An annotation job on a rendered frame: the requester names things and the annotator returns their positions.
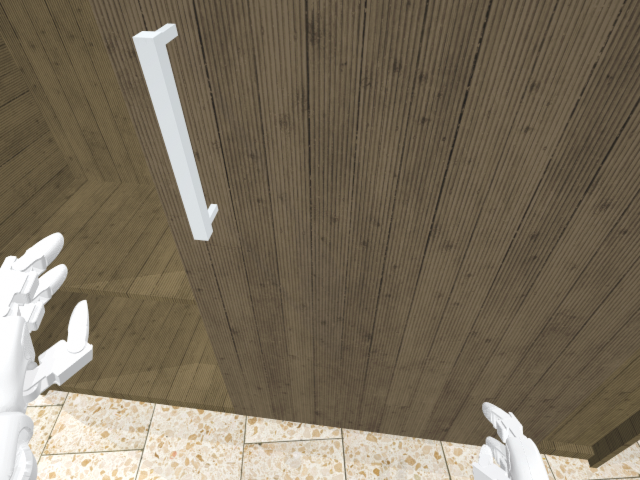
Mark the left robot forearm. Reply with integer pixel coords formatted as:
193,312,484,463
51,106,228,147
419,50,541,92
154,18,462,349
0,412,38,480

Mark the left robot hand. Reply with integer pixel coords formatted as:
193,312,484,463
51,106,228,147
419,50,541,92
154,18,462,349
0,232,93,414

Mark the handle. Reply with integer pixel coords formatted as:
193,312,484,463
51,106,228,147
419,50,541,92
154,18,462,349
132,24,218,241

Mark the right robot hand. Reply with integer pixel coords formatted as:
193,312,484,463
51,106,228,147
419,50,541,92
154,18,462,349
472,402,549,480

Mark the wardrobe door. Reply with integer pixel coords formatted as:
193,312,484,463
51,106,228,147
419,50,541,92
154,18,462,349
543,348,640,446
89,0,640,446

